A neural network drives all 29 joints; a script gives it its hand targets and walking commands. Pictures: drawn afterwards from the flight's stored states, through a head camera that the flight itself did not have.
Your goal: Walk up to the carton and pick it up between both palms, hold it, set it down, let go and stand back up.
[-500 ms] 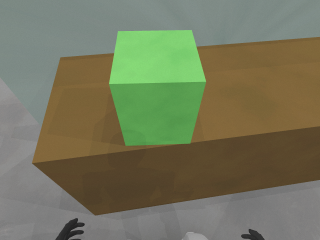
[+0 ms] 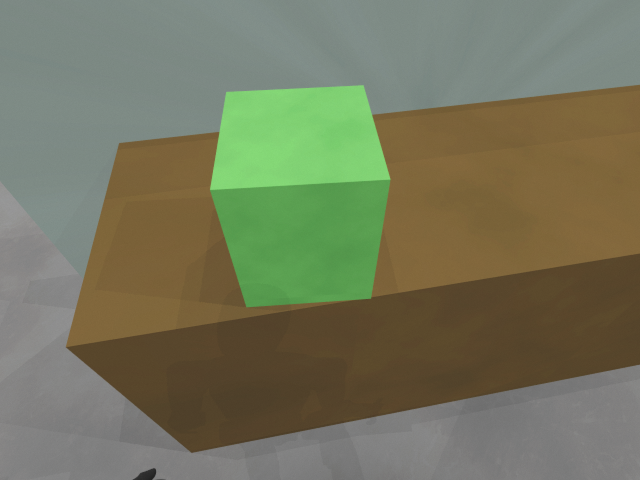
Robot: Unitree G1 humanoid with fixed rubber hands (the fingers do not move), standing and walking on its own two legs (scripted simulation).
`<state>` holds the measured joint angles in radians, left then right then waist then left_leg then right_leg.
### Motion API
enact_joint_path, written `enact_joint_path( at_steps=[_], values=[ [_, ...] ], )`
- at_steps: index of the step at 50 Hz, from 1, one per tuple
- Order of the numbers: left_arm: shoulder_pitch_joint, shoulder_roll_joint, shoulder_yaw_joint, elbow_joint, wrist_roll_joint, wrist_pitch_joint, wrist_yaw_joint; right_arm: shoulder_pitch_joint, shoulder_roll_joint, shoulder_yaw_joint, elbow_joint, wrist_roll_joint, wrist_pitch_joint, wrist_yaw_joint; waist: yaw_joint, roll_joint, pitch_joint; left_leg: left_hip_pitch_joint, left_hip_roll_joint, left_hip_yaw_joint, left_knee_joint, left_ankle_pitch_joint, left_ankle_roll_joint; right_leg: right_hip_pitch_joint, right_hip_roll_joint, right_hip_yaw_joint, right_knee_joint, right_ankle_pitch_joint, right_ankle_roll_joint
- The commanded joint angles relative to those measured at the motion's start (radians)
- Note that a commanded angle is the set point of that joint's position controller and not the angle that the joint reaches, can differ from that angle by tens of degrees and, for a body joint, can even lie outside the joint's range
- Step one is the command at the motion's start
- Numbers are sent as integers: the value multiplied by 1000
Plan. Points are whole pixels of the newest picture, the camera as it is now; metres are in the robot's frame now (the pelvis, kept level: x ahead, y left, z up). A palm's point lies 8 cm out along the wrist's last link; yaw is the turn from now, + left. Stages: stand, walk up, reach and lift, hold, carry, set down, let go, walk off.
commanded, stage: walk up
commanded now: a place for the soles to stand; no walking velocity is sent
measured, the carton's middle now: (302, 200) +0.50 +0.04 +0.06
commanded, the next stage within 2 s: reach and lift in 0.02 s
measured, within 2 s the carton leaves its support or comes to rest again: neither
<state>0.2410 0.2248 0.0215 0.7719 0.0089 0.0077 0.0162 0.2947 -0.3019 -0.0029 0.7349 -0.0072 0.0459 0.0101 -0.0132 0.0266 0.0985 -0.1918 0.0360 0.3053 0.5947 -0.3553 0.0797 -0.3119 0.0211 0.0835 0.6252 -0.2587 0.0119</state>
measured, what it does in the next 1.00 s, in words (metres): stands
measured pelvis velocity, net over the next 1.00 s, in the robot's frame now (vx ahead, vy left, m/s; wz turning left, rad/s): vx -0.01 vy -0.04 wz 0.13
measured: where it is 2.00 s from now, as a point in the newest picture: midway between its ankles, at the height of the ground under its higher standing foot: outside the picture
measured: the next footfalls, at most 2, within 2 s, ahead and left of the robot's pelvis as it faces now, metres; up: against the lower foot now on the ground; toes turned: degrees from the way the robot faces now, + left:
none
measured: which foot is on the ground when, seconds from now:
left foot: down 0.00-1.00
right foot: down 0.00-1.00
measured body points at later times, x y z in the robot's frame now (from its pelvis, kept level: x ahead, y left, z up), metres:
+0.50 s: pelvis +0.00 -0.04 +0.00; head +0.00 -0.01 +0.45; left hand +0.15 +0.23 -0.09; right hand +0.18 -0.26 -0.08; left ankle +0.00 +0.06 -0.73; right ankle +0.05 -0.13 -0.73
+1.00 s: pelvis -0.01 -0.04 +0.01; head -0.03 -0.05 +0.46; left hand +0.18 +0.22 -0.03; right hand +0.20 -0.22 -0.04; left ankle +0.00 +0.06 -0.73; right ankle +0.05 -0.13 -0.73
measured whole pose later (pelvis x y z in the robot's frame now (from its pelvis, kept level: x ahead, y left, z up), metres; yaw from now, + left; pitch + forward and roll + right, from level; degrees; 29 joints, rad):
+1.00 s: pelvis -0.01 -0.04 +0.01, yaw +8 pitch -8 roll +0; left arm 0.10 0.28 -0.01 0.50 -0.12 0.10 -0.03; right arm 0.28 -0.08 -0.03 0.36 0.02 -0.04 -0.06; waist -0.02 0.00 0.08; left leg -0.09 0.03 0.15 0.48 -0.26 0.03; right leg -0.14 0.01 -0.08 0.48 -0.21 -0.04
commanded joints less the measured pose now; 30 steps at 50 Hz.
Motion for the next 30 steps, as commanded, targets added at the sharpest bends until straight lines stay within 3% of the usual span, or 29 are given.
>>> enact_joint_path(
  at_steps=[1,2,3,4,5,6,7,9,11,14,17,20,24,27,30],
  values=[
    [-5,177,43,-110,0,-31,9,34,-159,-39,-74,-2,-17,-3,-3,-79,-91,23,181,-230,-196,52,-20,-39,-74,117,-89,94,-79],
    [-453,164,-31,-120,-43,146,28,-515,-71,-121,-23,-60,-150,50,62,41,-46,-355,75,-332,-68,-122,-112,-157,-39,-159,126,-138,-112],
    [-340,104,-61,-126,-20,223,57,-332,-173,-143,-3,-60,-163,93,-9,52,28,-474,118,-364,-189,-358,-92,13,-6,-142,195,-95,-90],
    [-330,97,-41,-146,4,248,63,-303,-192,-140,-3,-63,-163,111,3,62,31,-579,141,-356,-230,-392,-71,132,3,-145,220,-53,-77],
    [-324,116,-48,-155,-5,283,53,-267,-163,-174,18,-77,-168,114,-14,-51,-46,-451,131,-302,-113,-205,-95,46,-43,-122,168,-12,-95],
    [-351,137,-23,-225,-23,316,42,-253,-139,-179,-29,-82,-172,97,1,-91,-100,-264,96,-256,-4,-95,-94,-101,-40,-109,95,-10,-108],
    [-338,159,-11,-283,-28,352,15,-223,-119,-184,-77,-70,-165,74,-3,-135,-158,-162,86,-240,41,-4,-92,-127,-30,-107,68,49,-100],
    [-242,200,51,-389,3,385,-33,-150,-105,-188,-118,-23,-159,29,2,-172,-317,-70,51,-210,133,246,-101,1,-13,-95,77,340,-83],
    [-172,213,103,-472,51,388,-45,-93,-103,-158,-104,28,-168,3,8,-144,-431,18,24,-223,164,403,-117,84,-14,-89,78,495,-60],
    [-87,183,105,-531,88,359,-29,-8,-80,-102,-113,71,-183,-4,6,-91,-403,134,8,-244,99,459,-121,92,-24,-78,-8,542,-47],
    [-96,168,88,-511,96,316,-23,-17,-46,-74,-106,74,-199,-16,-16,-48,-281,150,-11,-244,39,388,-115,54,-36,-65,-82,458,-45],
    [-172,191,67,-493,73,298,-27,-59,17,-68,-122,52,-199,-38,-32,-18,-120,97,-18,-229,-22,225,-103,17,-48,-37,-141,299,-41],
    [-239,205,35,-522,22,286,-27,-99,92,-63,-217,31,-165,-50,-16,65,15,-23,9,-202,-162,53,-81,87,-45,-39,-193,42,-65],
    [-224,205,46,-559,6,260,-23,-90,104,-61,-300,37,-148,-50,-4,112,3,-101,24,-191,-245,33,-63,233,-28,-55,-192,38,-65],
    [-191,201,60,-568,-10,217,-20,-52,108,-65,-373,32,-144,-47,-8,91,-42,-139,31,-189,-291,35,-44,329,-16,-59,-194,72,-51]
  ],
)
